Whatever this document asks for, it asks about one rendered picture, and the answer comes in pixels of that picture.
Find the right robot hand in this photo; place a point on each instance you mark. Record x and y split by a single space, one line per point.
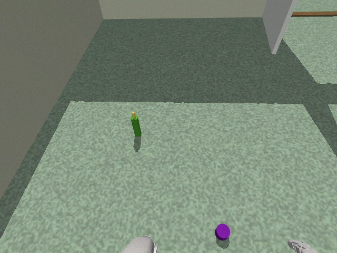
300 247

